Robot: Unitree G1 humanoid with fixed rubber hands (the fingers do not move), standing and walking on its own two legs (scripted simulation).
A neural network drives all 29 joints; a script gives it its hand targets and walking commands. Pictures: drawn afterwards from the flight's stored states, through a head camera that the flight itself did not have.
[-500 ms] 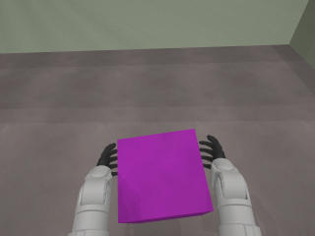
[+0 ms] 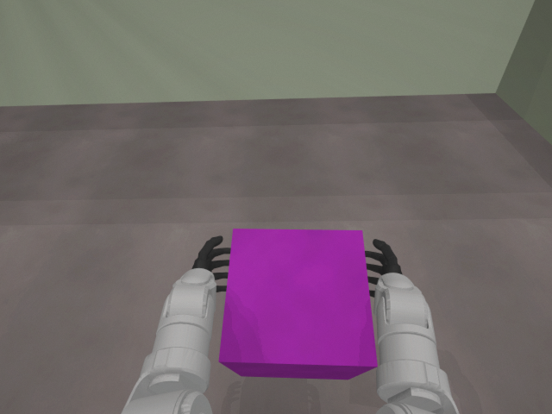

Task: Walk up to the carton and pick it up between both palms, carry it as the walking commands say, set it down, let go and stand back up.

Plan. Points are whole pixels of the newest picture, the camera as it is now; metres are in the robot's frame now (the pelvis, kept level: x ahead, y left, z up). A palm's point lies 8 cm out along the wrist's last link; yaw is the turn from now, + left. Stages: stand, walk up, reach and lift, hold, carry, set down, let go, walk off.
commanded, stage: set down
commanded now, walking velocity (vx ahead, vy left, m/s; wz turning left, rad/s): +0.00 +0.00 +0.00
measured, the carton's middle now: (295, 310) +0.31 -0.06 -0.06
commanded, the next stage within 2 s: none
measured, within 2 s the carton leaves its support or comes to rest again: neither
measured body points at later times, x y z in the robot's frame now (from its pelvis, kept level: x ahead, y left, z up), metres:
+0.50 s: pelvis +0.01 +0.00 -0.01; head +0.10 -0.02 +0.43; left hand +0.35 +0.08 -0.07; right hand +0.29 -0.21 -0.07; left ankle -0.02 +0.11 -0.74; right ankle +0.08 -0.13 -0.74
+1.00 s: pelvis -0.04 -0.01 -0.09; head +0.14 -0.05 +0.32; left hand +0.38 +0.06 -0.16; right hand +0.31 -0.23 -0.17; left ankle -0.02 +0.11 -0.74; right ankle +0.08 -0.13 -0.74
